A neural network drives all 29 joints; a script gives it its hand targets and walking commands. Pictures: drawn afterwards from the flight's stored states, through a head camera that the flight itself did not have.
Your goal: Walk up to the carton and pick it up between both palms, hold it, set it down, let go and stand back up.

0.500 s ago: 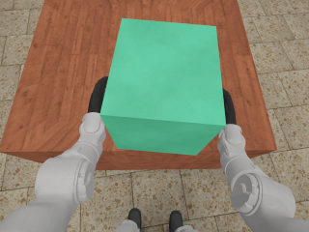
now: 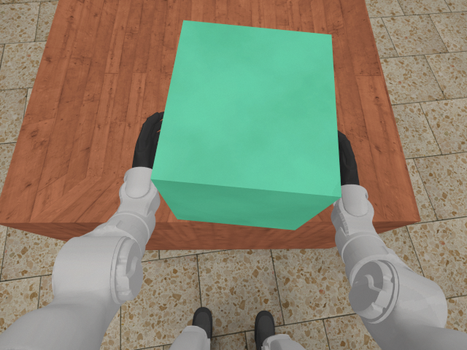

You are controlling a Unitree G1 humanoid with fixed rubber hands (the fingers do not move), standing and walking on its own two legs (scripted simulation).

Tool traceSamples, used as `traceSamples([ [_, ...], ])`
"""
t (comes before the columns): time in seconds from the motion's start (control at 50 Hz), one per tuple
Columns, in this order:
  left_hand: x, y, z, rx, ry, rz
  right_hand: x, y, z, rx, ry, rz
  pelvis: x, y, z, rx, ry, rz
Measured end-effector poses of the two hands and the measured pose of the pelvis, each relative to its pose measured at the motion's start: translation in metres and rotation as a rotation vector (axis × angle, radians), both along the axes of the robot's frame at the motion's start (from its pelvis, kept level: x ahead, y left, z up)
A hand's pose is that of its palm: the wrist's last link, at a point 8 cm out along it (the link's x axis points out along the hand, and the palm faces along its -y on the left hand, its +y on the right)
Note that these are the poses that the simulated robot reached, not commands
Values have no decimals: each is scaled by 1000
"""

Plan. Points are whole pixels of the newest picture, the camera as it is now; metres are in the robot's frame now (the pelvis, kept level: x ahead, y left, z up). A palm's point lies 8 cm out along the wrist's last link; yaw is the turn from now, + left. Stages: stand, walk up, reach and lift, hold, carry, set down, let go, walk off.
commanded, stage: set down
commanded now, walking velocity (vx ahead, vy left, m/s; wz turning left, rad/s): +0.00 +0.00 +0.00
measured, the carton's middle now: (245, 137) +0.48 +0.00 -0.06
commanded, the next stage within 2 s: none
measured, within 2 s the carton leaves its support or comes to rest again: neither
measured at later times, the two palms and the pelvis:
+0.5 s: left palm (147, 156) +0.43 +0.18 -0.04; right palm (341, 174) +0.41 -0.17 -0.04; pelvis +0.00 +0.00 +0.00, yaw +0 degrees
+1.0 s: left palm (145, 145) +0.45 +0.18 -0.04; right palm (337, 171) +0.42 -0.17 -0.06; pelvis -0.02 +0.00 -0.02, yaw -1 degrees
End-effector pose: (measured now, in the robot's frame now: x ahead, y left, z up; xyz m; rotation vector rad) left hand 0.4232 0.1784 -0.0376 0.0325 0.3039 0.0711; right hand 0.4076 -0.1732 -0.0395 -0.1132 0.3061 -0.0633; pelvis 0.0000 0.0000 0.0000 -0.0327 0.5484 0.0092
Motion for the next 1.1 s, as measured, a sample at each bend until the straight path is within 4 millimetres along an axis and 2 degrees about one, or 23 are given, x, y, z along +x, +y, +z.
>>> traceSamples([
  [0.46, 4, 0, -4, -10, 21, 2, 2, 1, -3, -12, 13, -20, -4, 2, -3, -3, 15, -1],
  [0.66, 10, 0, -8, 5, 42, -4, 4, 2, -13, 44, 34, -62, -10, 3, -9, -5, 53, -3],
  [0.74, 15, 2, -8, 6, 46, 10, 5, 3, -19, 105, 55, -98, -12, 3, -14, -7, 85, -5],
  [0.9, 30, 6, -1, -27, 18, 58, 14, 3, -22, 114, 57, -107, -18, 3, -22, -12, 107, -9],
  [1.1, 19, 8, -2, -7, 29, 56, 10, 3, -17, 124, 18, -98, -22, 4, -24, -16, 106, -11],
])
